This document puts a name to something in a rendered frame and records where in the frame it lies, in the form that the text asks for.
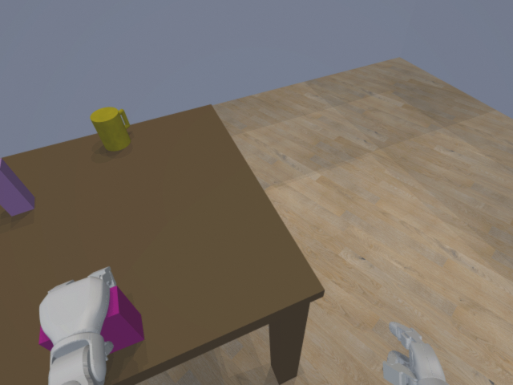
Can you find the robot left forearm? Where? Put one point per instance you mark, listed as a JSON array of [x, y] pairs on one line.
[[78, 359]]

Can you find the sponge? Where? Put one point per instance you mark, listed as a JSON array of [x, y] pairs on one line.
[[122, 325]]

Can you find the robot right hand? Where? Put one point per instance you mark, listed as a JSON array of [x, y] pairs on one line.
[[422, 362]]

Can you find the robot left hand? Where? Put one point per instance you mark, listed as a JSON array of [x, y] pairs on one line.
[[77, 307]]

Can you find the table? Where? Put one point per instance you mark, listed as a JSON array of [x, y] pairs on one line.
[[191, 237]]

